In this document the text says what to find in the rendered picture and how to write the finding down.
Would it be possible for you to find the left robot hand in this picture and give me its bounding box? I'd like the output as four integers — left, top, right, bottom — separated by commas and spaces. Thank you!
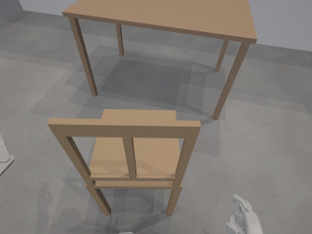
0, 133, 15, 176

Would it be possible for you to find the table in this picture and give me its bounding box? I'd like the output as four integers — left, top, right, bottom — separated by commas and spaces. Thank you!
62, 0, 257, 120

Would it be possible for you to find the right robot hand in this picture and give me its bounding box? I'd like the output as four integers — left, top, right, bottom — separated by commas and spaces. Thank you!
226, 194, 264, 234

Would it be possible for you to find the chair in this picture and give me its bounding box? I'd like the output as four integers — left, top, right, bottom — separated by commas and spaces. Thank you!
47, 109, 201, 215

